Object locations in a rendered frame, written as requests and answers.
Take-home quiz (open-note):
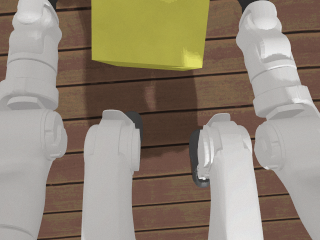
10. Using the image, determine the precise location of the carton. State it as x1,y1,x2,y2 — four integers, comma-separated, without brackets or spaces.
91,0,210,71

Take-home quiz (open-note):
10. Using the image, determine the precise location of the left robot thigh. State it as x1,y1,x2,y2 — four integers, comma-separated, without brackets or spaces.
81,119,141,240

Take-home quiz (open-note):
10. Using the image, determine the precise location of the robot right forearm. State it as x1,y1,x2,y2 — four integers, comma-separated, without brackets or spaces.
236,0,320,121

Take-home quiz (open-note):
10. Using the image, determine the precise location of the left robot upper arm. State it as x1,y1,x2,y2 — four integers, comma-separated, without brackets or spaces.
0,108,68,240

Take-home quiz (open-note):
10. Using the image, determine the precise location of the robot left shin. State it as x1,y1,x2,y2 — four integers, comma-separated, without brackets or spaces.
83,109,133,163

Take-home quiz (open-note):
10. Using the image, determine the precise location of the left robot hand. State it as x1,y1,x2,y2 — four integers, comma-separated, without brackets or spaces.
48,0,58,11

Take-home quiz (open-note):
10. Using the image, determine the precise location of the robot left forearm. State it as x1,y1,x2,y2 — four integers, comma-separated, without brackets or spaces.
0,0,62,111

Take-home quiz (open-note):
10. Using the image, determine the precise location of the right robot upper arm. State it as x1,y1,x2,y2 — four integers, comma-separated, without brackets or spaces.
254,115,320,240

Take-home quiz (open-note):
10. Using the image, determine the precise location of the right robot hand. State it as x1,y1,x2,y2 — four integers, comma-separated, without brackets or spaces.
237,0,269,14

